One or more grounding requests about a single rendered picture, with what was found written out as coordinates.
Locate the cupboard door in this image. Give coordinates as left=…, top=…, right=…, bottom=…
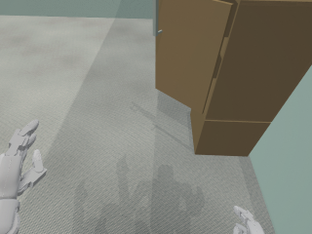
left=155, top=0, right=234, bottom=114

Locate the robot left forearm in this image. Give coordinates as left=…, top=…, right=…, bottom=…
left=0, top=199, right=20, bottom=234

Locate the robot left hand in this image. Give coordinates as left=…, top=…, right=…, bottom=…
left=0, top=119, right=47, bottom=200

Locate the robot right hand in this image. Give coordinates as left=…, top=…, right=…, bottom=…
left=233, top=206, right=265, bottom=234

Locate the handle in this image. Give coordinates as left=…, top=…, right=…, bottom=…
left=152, top=0, right=163, bottom=37

